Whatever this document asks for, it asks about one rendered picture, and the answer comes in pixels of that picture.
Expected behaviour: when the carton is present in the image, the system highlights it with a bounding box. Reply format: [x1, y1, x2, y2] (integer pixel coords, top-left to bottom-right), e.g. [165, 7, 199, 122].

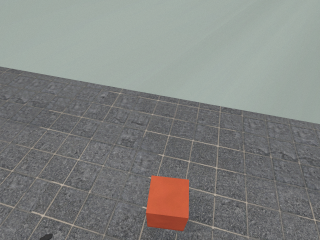
[146, 175, 189, 231]

